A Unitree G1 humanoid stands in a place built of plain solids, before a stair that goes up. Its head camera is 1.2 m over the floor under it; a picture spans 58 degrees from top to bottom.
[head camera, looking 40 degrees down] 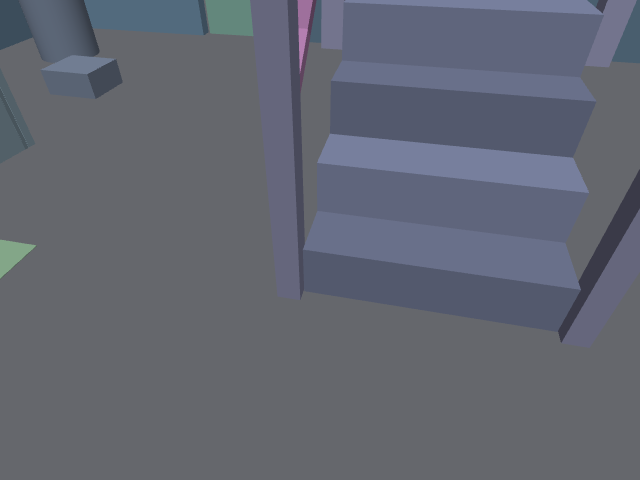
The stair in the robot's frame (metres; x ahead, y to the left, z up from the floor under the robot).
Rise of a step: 0.21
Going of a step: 0.23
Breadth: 0.90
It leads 12 degrees to the right of straight ahead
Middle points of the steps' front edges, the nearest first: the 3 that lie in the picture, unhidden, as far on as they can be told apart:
1.03 -0.38 0.21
1.26 -0.43 0.42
1.49 -0.48 0.63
